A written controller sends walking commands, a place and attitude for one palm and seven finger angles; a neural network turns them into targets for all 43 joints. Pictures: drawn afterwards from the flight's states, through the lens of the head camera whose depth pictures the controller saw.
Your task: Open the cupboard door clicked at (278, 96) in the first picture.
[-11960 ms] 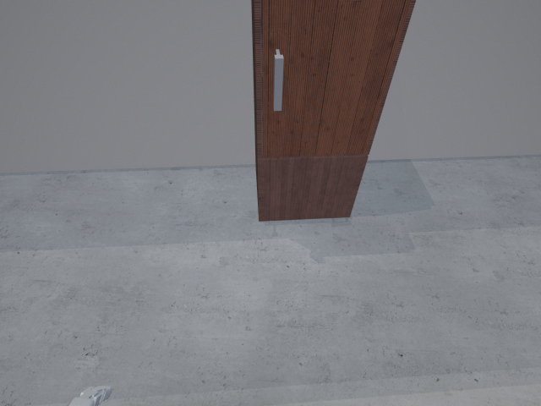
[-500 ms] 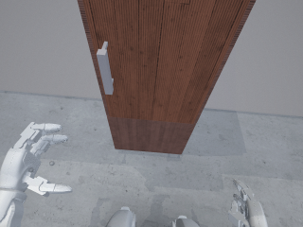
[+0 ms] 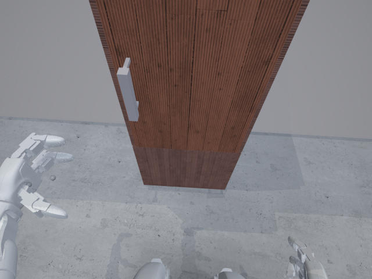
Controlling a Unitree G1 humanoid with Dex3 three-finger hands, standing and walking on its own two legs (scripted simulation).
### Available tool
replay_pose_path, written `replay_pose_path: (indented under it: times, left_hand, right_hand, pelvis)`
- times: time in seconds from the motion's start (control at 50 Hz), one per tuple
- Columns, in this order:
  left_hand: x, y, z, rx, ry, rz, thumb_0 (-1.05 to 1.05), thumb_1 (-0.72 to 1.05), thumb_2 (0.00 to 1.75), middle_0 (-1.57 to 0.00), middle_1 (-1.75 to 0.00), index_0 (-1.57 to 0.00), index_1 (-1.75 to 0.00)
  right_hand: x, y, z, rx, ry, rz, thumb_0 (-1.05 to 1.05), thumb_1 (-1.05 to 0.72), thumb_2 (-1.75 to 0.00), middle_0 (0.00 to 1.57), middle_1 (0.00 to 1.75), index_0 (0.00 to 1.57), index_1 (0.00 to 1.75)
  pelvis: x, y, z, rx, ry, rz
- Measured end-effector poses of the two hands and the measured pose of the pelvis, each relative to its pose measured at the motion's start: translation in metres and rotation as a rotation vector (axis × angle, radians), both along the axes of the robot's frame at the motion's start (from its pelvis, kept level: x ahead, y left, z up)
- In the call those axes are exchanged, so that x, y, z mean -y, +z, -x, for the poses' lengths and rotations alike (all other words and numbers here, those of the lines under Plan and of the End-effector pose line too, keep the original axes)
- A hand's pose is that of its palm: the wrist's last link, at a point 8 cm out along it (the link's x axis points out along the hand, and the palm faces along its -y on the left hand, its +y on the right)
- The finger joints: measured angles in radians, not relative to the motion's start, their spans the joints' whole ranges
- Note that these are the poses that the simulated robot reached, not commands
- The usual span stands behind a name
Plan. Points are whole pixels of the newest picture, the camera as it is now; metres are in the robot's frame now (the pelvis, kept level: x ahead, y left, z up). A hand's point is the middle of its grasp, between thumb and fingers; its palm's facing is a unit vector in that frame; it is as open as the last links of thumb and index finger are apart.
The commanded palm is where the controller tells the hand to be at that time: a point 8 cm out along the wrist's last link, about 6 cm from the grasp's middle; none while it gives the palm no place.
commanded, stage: raise the hand with hooked fingers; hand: left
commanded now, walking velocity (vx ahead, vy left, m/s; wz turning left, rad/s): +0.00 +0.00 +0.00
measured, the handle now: (130, 91) +0.56 +0.18 +0.04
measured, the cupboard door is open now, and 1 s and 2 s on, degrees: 0 0 0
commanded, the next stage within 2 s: move the hooked fingers beside the handle in 0.38 s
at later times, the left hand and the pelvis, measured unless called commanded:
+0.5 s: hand (63, 178) +0.29 +0.26 +0.06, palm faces +0.04 -1.00 -0.05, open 14.0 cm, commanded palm +0.27 +0.30 +0.06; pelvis +0.00 -0.02 +0.00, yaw +0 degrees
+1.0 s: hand (79, 147) +0.36 +0.25 +0.06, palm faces +0.01 -1.00 -0.03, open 14.0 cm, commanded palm +0.34 +0.30 +0.06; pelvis +0.00 -0.02 -0.01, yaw -1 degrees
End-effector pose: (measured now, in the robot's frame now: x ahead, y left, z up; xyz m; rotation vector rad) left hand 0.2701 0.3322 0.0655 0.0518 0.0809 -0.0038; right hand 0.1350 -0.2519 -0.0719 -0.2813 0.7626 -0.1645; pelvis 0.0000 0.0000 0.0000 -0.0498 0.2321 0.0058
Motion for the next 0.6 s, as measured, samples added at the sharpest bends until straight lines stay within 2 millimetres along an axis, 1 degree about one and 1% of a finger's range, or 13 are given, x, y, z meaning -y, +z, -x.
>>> replay_pose_path:
  times: [0.06,0.12,0.2,0.34,0.44,0.54,0.6]
  left_hand:
    - [0.008,-0.003,0.0,-0.006,-0.013,0.003,-0.01,-0.5,0.3,-0.3,-1.2,-0.3,-1.2]
    - [0.013,-0.004,0.0,0.029,0.001,0.006,-0.01,-0.5,0.3,-0.3,-1.2,-0.3,-1.2]
    - [0.016,-0.005,-0.001,0.063,0.028,0.003,-0.01,-0.5,0.3,-0.3,-1.2,-0.3,-1.2]
    - [0.024,0.0,0.001,0.04,0.001,-0.019,-0.01,-0.5,0.3,-0.3,-1.2,-0.3,-1.2]
    - [0.023,0.004,0.004,0.05,0.029,-0.004,-0.01,-0.5,0.3,-0.3,-1.2,-0.3,-1.2]
    - [0.027,0.001,0.004,0.046,0.034,-0.004,-0.01,-0.5,0.3,-0.3,-1.2,-0.3,-1.2]
    - [0.03,-0.002,-0.001,0.045,0.023,-0.002,-0.01,-0.5,0.3,-0.3,-1.2,-0.3,-1.2]
  right_hand:
    - [0.005,0.002,0.002,-0.001,-0.007,0.005,0.01,-0.9,-0.9,0.21,0.3,0.21,0.3]
    - [0.009,0.002,0.001,-0.008,-0.005,0.011,0.01,-0.9,-0.9,0.21,0.3,0.21,0.3]
    - [0.013,0.0,-0.001,-0.016,0.0,0.014,0.01,-0.9,-0.9,0.21,0.3,0.21,0.3]
    - [0.013,-0.001,-0.008,0.004,-0.002,-0.011,0.01,-0.9,-0.9,0.2,0.3,0.21,0.3]
    - [0.013,-0.003,-0.013,0.017,0.007,-0.025,0.01,-0.9,-0.9,0.21,0.3,0.21,0.3]
    - [0.016,-0.005,-0.014,0.016,0.016,-0.025,0.01,-0.9,-0.9,0.21,0.3,0.21,0.3]
    - [0.019,-0.007,-0.012,0.007,0.019,-0.015,0.01,-0.9,-0.9,0.21,0.3,0.21,0.3]
  pelvis:
    - [0.001,0.001,-0.002,-0.005,-0.007,-0.005]
    - [0.004,0.0,-0.003,-0.006,-0.01,-0.008]
    - [0.008,-0.001,-0.003,-0.007,-0.007,-0.009]
    - [0.014,0.0,-0.004,-0.003,-0.004,-0.011]
    - [0.018,0.0,-0.003,-0.001,-0.003,-0.015]
    - [0.021,-0.002,-0.002,0.0,0.001,-0.016]
    - [0.023,-0.003,0.0,0.0,0.004,-0.016]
